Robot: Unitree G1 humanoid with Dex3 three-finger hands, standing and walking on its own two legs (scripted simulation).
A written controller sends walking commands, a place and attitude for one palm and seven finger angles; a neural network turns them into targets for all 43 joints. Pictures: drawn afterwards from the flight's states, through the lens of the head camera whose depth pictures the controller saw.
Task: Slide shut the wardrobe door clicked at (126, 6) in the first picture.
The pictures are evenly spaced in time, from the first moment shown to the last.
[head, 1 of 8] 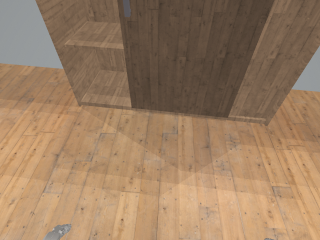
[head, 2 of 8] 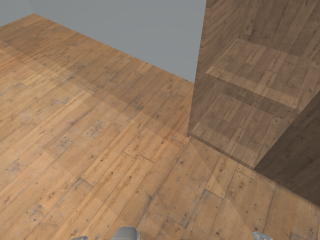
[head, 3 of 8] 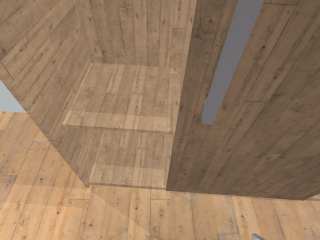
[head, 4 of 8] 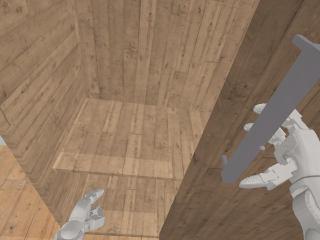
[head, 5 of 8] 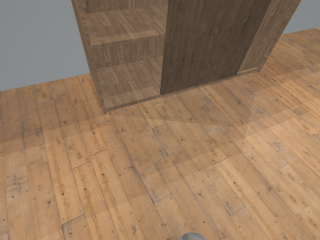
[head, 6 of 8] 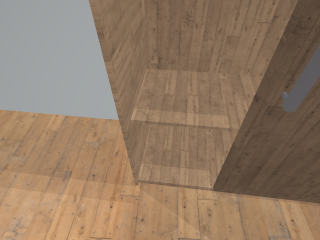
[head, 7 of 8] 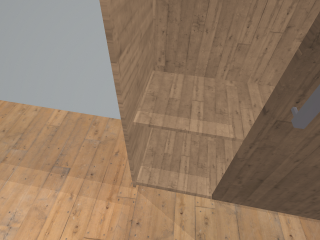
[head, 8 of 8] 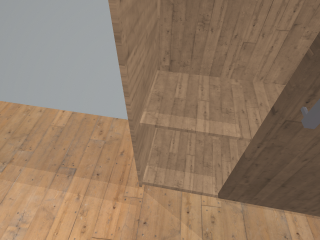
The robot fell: no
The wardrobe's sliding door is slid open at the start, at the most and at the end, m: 0.48 0.48 0.48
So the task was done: no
